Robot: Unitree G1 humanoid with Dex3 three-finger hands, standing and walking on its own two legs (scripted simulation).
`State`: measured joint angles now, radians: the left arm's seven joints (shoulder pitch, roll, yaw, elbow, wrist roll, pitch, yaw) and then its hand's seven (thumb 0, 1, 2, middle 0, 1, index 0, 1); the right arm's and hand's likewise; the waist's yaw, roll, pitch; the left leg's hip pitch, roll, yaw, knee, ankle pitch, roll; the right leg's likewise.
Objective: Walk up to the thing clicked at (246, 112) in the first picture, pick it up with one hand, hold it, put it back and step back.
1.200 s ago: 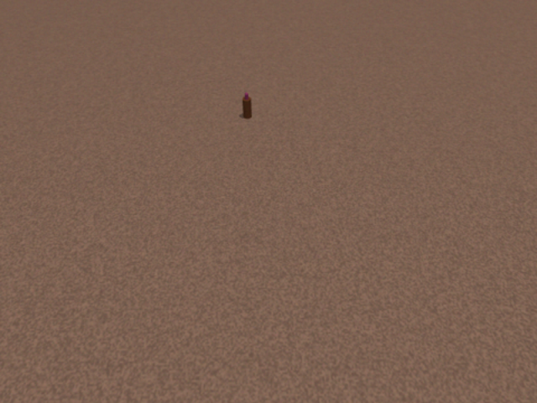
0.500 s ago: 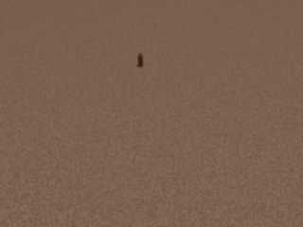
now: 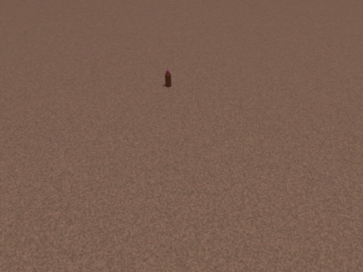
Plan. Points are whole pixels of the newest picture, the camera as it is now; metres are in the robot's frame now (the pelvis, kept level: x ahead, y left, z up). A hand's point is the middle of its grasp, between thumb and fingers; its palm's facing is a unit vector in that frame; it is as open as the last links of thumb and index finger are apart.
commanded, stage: walk up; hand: left
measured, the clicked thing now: (168, 78) +1.84 +0.14 -0.70
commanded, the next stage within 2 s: none
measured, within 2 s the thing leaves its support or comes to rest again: neither
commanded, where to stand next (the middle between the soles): +1.48 -0.05 m, yaw -2 degrees
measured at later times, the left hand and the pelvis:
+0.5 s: hand (84, 270) +0.16 +0.26 -0.16, palm faces +0.02 -0.92 -0.38, open 7.4 cm; pelvis +0.17 -0.03 -0.02, yaw +0 degrees
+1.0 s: hand (121, 147) +0.54 +0.23 -0.13, palm faces -0.08 -0.89 -0.44, open 7.4 cm; pelvis +0.44 -0.07 -0.03, yaw -3 degrees
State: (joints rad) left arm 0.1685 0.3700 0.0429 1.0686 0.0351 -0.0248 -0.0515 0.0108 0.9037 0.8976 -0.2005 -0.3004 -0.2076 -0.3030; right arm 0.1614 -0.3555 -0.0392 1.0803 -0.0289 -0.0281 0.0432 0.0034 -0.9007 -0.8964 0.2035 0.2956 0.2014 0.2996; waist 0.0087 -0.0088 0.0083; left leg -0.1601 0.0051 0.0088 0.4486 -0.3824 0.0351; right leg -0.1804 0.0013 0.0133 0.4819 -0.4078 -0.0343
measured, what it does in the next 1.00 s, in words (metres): walks ahead: left foot, then right foot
